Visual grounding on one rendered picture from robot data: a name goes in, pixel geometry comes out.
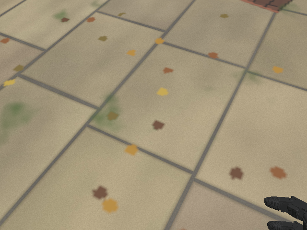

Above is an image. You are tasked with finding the right robot hand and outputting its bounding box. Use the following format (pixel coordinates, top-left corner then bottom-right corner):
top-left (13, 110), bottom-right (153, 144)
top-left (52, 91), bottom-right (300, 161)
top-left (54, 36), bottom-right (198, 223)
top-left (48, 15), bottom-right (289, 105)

top-left (264, 195), bottom-right (307, 230)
